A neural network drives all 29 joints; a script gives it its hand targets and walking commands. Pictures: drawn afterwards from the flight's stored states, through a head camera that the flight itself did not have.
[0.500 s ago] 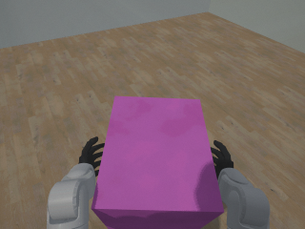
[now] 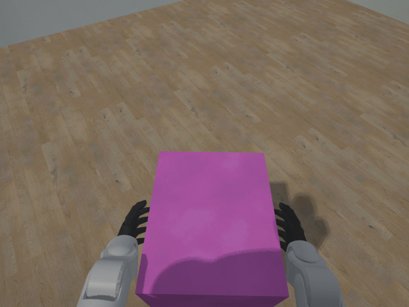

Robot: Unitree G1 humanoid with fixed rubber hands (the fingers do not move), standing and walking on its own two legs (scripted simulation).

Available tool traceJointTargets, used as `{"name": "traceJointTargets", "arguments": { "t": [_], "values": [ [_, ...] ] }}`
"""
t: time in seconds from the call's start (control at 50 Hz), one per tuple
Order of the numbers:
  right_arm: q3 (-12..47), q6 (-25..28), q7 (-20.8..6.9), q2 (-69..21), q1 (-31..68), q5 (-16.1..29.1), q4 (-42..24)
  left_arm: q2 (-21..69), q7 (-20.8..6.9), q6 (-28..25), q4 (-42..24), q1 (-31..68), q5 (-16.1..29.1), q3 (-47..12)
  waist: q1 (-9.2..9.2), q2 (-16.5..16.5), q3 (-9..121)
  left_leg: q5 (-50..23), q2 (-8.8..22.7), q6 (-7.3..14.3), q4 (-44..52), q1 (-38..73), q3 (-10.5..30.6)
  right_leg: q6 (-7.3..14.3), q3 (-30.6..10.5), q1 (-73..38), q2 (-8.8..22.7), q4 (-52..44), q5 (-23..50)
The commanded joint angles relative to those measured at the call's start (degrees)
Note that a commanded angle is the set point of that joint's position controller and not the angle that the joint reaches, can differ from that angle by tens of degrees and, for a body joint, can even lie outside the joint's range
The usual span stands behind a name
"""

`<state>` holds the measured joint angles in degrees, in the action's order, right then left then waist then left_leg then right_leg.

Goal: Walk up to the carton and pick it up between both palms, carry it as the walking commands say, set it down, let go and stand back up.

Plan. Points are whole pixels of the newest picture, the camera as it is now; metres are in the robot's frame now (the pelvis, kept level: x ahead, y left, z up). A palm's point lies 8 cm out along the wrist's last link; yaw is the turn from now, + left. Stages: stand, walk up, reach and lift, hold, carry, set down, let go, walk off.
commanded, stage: hold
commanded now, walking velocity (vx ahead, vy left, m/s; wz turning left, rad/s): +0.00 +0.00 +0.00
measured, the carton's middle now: (210, 235) +0.27 -0.02 -0.07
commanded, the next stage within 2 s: set down in 0.32 s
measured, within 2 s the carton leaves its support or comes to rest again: neither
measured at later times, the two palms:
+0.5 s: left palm (138, 231) +0.25 +0.12 +0.01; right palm (305, 229) +0.24 -0.20 +0.01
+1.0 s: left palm (145, 228) +0.29 +0.12 -0.06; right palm (289, 227) +0.27 -0.20 -0.06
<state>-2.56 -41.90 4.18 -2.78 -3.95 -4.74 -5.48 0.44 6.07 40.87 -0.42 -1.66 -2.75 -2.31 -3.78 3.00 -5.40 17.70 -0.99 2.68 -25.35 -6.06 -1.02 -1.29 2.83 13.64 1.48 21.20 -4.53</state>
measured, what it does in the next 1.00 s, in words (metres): shifts its weight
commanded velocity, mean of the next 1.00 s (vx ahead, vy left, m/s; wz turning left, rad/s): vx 0.00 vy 0.00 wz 0.00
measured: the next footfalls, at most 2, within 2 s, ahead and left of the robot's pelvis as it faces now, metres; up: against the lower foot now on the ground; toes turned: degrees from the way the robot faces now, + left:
none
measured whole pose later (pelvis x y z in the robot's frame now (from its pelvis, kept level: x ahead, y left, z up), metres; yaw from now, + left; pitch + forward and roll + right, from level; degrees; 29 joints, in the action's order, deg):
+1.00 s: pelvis -0.05 -0.05 -0.02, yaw +4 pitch +6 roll +0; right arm -21.9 -25.2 2.1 -10.6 21.6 -17.2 23.1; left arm 3.4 -4.7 20.4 37.6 28.2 -16.9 19.5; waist -2.6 2.1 -5.1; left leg 18.2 -1.0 0.2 -37.8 -25.8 3.5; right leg 1.0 1.9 31.5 0.3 32.8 -7.5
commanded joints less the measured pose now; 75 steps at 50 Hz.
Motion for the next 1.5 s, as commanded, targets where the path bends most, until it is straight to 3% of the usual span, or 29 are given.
{"name": "traceJointTargets", "arguments": {
  "t": [0.0,0.1,0.16,0.28,0.32,0.4,0.48,0.5,0.52,0.54,0.58,0.62,0.68,0.74,0.82,0.84,0.86,0.9,0.92,0.94,0.98,1.02,1.06,1.16,1.18,1.24,1.36,1.42,1.48],
  "values": [
    [28.2,4.8,-8.2,-26.0,24.4,7.2,-14.3,37.6,-9.0,-6.4,-7.2,23.7,9.2,-25.4,-2.53,-3.1,28.5,-35.8,0.3,-1.2,4.2,-3.6,9.0,1.9,-5.1,-24.6,-6.2,3.8,20.8],
    [26.1,2.0,-10.3,-32.2,28.5,6.4,-4.0,43.7,-11.1,-4.6,0.2,28.7,6.9,-24.5,-1.79,0.1,15.7,-17.3,-0.6,-1.2,8.8,-12.7,8.9,2.4,-4.1,-24.2,-6.0,3.1,10.2],
    [27.3,1.4,-12.0,-37.7,34.5,8.1,-3.5,47.0,-12.2,-4.6,0.1,31.5,5.3,-23.4,0.99,-2.3,19.0,-20.0,-1.3,-1.0,8.0,-10.5,8.1,1.8,-4.7,-24.5,-6.1,3.1,11.7],
    [21.6,0.0,-12.5,-43.4,39.8,5.7,5.0,47.6,-15.8,-6.0,1.4,47.0,4.5,-22.9,-1.07,-1.1,15.6,-2.6,-2.8,0.0,8.7,-16.3,6.7,1.0,-5.5,-27.6,-5.4,2.0,2.5],
    [23.0,0.1,-13.6,-48.0,47.5,5.0,7.1,53.1,-17.3,-6.3,10.7,50.3,2.9,-17.6,-1.73,-3.0,12.2,3.1,-2.3,1.9,11.1,-14.5,7.2,1.3,-4.5,-26.9,-5.2,-0.7,-4.3],
    [23.8,2.1,-14.0,-55.5,51.6,4.1,9.7,58.2,-20.3,-9.8,12.3,58.2,3.6,-17.6,-1.47,-7.2,20.7,0.7,-2.7,2.3,8.5,-15.1,6.7,1.0,-5.4,-31.6,-5.5,0.3,-3.3],
    [21.3,4.7,-15.3,-58.3,57.2,3.8,17.9,59.9,-22.1,-12.1,24.4,60.1,-0.3,-10.0,1.59,-3.2,16.5,6.5,-2.9,2.9,8.5,-21.4,6.2,0.9,-5.7,-31.6,-5.4,1.9,-9.5],
    [20.9,5.4,-15.5,-60.3,57.9,3.6,19.3,59.8,-23.1,-13.6,24.2,61.1,0.2,-8.8,1.44,-6.4,18.8,4.7,-2.8,3.3,7.4,-20.6,6.0,0.6,-6.3,-32.5,-4.7,1.3,-10.1],
    [19.6,5.9,-15.6,-60.3,55.5,3.3,21.9,60.7,-23.3,-14.4,23.6,63.6,0.3,-10.5,-0.59,-3.0,20.1,5.5,-2.2,3.5,8.1,-21.3,6.6,0.7,-6.0,-32.8,-5.4,2.7,-8.6],
    [18.7,7.0,-16.1,-59.7,58.1,3.5,21.3,61.0,-23.8,-14.4,26.5,62.2,-1.5,-8.6,1.30,-0.1,20.9,6.9,-2.1,3.3,7.9,-22.7,7.1,1.2,-6.1,-32.3,-5.2,3.9,-8.2],
    [16.2,7.8,-16.4,-61.2,58.3,1.4,26.9,59.0,-24.3,-15.4,30.0,61.9,-3.3,-3.5,3.03,-3.6,20.9,4.4,-3.5,2.8,5.0,-23.7,5.3,1.0,-8.1,-31.2,-4.0,2.6,-9.4],
    [15.7,9.5,-16.1,-62.9,56.5,1.2,26.0,61.5,-24.7,-16.7,31.3,61.0,-2.7,-5.4,0.40,-1.8,24.9,1.8,-2.4,3.2,4.8,-23.1,6.5,1.3,-7.6,-31.7,-4.2,4.7,-4.3],
    [14.3,12.2,-15.4,-62.0,53.2,-0.7,27.5,59.8,-24.9,-18.4,30.5,61.1,-3.4,-5.1,1.40,-0.7,22.8,-1.5,-4.4,2.2,2.4,-25.8,4.7,1.8,-9.7,-30.1,-3.5,4.7,1.1],
    [13.0,13.4,-14.8,-61.3,51.2,-3.0,28.4,58.8,-24.9,-19.8,29.8,61.0,-3.4,-5.0,-1.50,-4.5,23.6,-2.9,-4.1,2.4,2.7,-25.0,6.5,1.3,-8.5,-27.6,-3.9,5.9,4.5],
    [15.4,16.2,-14.5,-63.4,55.8,-1.2,28.1,56.6,-24.9,-22.6,31.7,61.5,-4.8,-2.3,2.75,-5.1,28.4,-2.7,-4.4,2.5,-0.4,-32.0,5.9,0.5,-10.5,-28.0,-2.9,8.7,4.2],
    [14.2,17.4,-14.2,-62.9,54.8,-1.7,28.2,58.0,-25.0,-23.9,28.9,65.8,-2.5,-5.6,-1.07,-4.8,32.2,-2.4,-4.5,2.5,-1.9,-31.0,6.4,1.0,-11.2,-26.6,-2.7,9.6,6.3],
    [15.6,18.1,-14.9,-64.4,54.9,-1.0,29.4,57.2,-24.6,-24.3,28.9,64.7,-3.8,-4.4,2.49,-2.0,32.2,-4.0,-4.3,2.5,-2.5,-32.2,6.3,1.5,-10.5,-24.6,-3.0,11.1,7.5],
    [14.3,19.3,-14.5,-61.5,58.9,-2.2,28.7,57.3,-24.5,-24.3,34.3,63.7,-5.1,-2.8,1.36,-2.7,31.5,0.0,-4.2,2.2,-3.7,-37.2,7.0,1.5,-11.7,-22.9,-2.8,12.4,2.8],
    [17.5,20.3,-15.0,-62.9,56.8,-0.5,26.3,58.8,-24.0,-25.0,33.7,58.6,-5.9,-3.4,3.80,-3.4,37.4,-4.4,-5.3,1.9,-4.1,-34.6,6.0,1.3,-10.9,-25.8,-3.5,13.3,8.9],
    [16.2,20.6,-14.9,-61.7,57.5,-1.5,27.7,58.8,-24.3,-25.3,33.8,62.0,-5.7,-4.5,1.87,-0.3,36.4,-1.4,-5.2,1.9,-5.5,-36.6,5.9,2.0,-11.5,-21.7,-3.3,13.8,5.2],
    [13.9,21.5,-15.1,-58.9,58.3,-3.5,30.7,59.6,-24.0,-26.2,33.4,64.2,-4.3,-4.6,-0.79,-5.0,35.2,-1.4,-5.3,1.3,-6.8,-37.9,6.6,1.8,-8.9,-16.7,-4.7,15.4,5.7],
    [13.9,22.5,-16.4,-56.7,57.0,-3.0,29.4,63.2,-23.2,-26.5,30.9,65.0,-4.1,-7.7,-2.23,0.2,39.3,-5.8,-5.1,0.3,-8.4,-34.9,7.2,3.1,-6.9,-12.8,-6.3,18.0,8.3],
    [14.0,23.7,-17.3,-55.4,61.6,-2.0,27.5,64.2,-22.6,-26.5,32.7,65.2,-4.0,-8.5,-1.71,2.9,43.5,-7.2,-5.0,-0.4,-9.9,-35.1,7.8,3.6,-5.5,-8.3,-7.5,20.9,9.4],
    [17.0,24.5,-18.0,-56.8,58.9,-1.6,27.0,65.1,-21.2,-28.0,27.9,63.7,-1.8,-10.7,-3.19,-2.3,54.4,-12.4,-6.1,-1.2,-15.0,-37.9,8.0,2.9,-5.9,-8.9,-7.8,25.2,17.5],
    [16.8,24.4,-17.9,-55.9,61.1,-2.1,27.5,64.2,-20.7,-27.1,32.3,60.8,-3.5,-7.9,-0.89,-4.1,50.1,-11.4,-5.8,-1.1,-14.7,-40.0,8.3,2.5,-5.4,-5.3,-8.0,25.7,15.5],
    [13.9,24.6,-18.8,-55.6,57.3,-3.4,31.5,63.5,-19.7,-27.8,29.2,64.3,-3.2,-9.7,-2.55,1.3,48.3,-12.1,-6.3,-2.2,-16.7,-41.4,8.5,3.6,-6.0,1.2,-7.8,27.0,14.3],
    [15.6,26.1,-19.9,-54.9,61.4,-3.3,27.8,65.1,-19.3,-28.6,29.7,63.6,-2.9,-9.2,-1.68,-1.7,56.6,-15.9,-6.9,-2.7,-20.8,-43.5,7.9,2.7,-4.9,5.5,-8.6,31.3,16.5],
    [11.4,25.5,-20.1,-54.0,59.3,-4.6,33.8,63.9,-18.7,-28.3,30.8,66.2,-3.3,-10.2,-2.60,2.3,53.5,-11.7,-6.8,-3.5,-21.6,-45.2,7.9,3.3,-4.4,14.5,-8.6,32.1,10.6],
    [15.0,26.2,-20.7,-54.4,65.2,-2.6,30.5,62.8,-18.1,-29.0,29.4,68.1,-2.7,-9.8,-0.75,-1.3,56.5,-14.3,-6.4,-3.0,-23.4,-47.2,8.0,2.3,-4.1,15.8,-8.5,34.8,12.1]
  ]
}}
